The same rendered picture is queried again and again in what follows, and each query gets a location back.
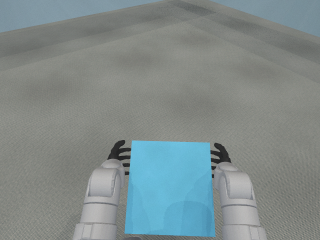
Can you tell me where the robot right hand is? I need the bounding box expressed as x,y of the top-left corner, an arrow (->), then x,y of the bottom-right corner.
210,143 -> 231,178

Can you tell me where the left robot forearm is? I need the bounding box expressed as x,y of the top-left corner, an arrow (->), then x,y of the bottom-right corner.
72,159 -> 125,240

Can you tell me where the right robot forearm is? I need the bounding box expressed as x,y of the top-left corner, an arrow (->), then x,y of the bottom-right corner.
213,162 -> 267,240

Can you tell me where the carton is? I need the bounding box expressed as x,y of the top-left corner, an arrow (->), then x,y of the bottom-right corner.
124,140 -> 216,237

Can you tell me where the robot left hand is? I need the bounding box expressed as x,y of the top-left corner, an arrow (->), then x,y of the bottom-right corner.
107,140 -> 131,175

